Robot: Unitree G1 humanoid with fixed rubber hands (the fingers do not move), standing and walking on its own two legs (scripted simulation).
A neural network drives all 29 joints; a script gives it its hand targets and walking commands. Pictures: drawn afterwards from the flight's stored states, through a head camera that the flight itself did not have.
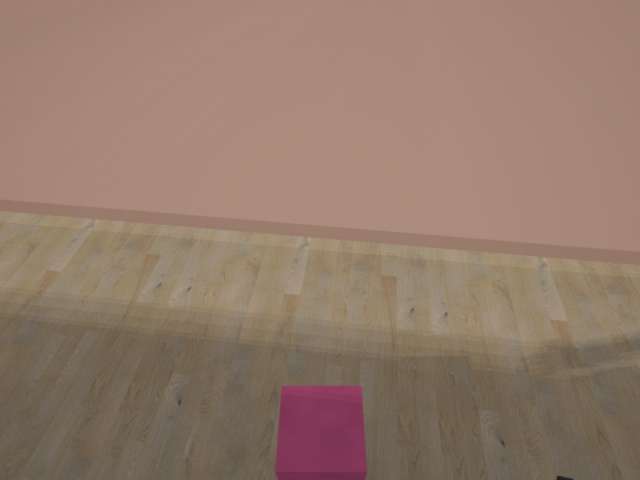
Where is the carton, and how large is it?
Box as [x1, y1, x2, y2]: [275, 386, 366, 479]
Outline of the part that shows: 282,386 275,472 278,479 364,479 366,473 361,386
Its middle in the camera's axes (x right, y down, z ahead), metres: +0.00 +0.53 +1.05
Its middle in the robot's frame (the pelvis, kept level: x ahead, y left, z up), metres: +0.37 +0.02 -0.66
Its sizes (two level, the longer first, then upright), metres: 0.210 0.200 0.250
